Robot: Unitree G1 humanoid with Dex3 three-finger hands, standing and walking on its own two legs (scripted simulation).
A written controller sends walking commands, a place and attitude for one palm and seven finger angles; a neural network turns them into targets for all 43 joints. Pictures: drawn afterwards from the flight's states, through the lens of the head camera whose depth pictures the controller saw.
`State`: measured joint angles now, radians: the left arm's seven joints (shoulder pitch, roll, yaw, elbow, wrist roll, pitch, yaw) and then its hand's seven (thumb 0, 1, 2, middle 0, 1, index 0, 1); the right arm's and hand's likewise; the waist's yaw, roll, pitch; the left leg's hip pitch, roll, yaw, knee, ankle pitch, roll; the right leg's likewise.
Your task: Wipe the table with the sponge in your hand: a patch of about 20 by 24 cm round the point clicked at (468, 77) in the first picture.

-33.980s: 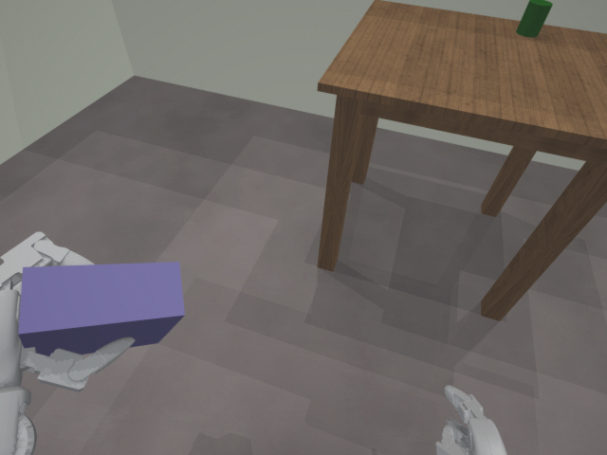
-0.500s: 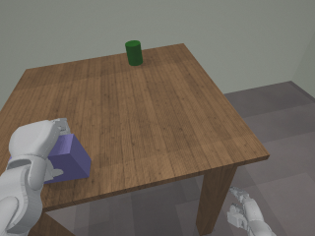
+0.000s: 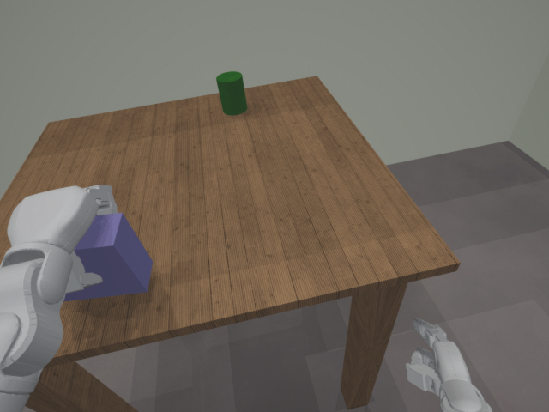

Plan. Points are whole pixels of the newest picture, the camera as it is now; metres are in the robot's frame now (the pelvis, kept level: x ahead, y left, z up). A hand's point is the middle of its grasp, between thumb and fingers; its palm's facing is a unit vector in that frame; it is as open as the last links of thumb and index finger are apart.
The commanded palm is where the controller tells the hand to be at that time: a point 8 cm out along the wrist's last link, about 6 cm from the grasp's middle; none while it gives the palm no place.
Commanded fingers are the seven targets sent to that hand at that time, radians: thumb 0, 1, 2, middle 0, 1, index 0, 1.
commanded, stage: lift the sponge slowly off the table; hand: left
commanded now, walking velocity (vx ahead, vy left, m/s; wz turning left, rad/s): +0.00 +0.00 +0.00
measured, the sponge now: (96, 267) +0.24 +0.31 +0.11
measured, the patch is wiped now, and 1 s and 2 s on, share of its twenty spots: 1.00 1.00 1.00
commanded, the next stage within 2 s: bring the sponge back beside the body in 1.08 s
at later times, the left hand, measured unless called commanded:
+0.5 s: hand (78, 217) +0.25 +0.29 +0.21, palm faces +0.17 -0.02 -0.99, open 9.6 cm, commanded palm +0.21 +0.30 +0.28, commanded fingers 0.00 0.10 1.30 -1.20 -1.60 -1.20 -1.60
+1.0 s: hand (63, 183) +0.27 +0.30 +0.25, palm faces +0.25 +0.00 -0.97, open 9.6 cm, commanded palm +0.21 +0.30 +0.31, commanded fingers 0.00 0.10 1.30 -1.20 -1.60 -1.20 -1.60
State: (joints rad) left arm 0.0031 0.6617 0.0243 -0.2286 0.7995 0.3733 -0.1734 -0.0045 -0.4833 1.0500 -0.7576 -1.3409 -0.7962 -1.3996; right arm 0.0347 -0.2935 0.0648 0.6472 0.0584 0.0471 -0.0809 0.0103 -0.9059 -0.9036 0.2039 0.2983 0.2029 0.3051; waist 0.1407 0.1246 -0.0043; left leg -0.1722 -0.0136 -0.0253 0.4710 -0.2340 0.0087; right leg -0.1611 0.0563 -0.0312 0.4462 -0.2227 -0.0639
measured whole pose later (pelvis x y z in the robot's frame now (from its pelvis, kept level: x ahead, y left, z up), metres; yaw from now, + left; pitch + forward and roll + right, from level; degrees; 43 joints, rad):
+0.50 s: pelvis -0.01 +0.01 +0.00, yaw -1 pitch -4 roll +0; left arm -0.10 0.68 0.00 -0.28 0.79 0.41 -0.20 -0.01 -0.49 1.05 -0.76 -1.34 -0.80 -1.40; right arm 0.03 -0.29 0.07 0.65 0.07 0.06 -0.08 0.01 -0.91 -0.90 0.20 0.30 0.18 0.30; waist 0.15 0.13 -0.01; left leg -0.18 -0.03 -0.01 0.45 -0.21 0.02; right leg -0.18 0.04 -0.01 0.46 -0.21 -0.05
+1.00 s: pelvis -0.01 +0.01 +0.00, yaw -1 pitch -3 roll +0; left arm -0.24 0.73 0.02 -0.25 0.78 0.49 -0.23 -0.01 -0.49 1.05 -0.76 -1.34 -0.80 -1.40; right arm 0.02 -0.29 0.08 0.64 0.07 0.06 -0.08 0.01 -0.91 -0.90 0.20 0.30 0.20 0.30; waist 0.15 0.13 -0.01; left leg -0.19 -0.03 -0.01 0.45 -0.20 0.02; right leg -0.20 0.04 -0.01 0.46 -0.21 -0.05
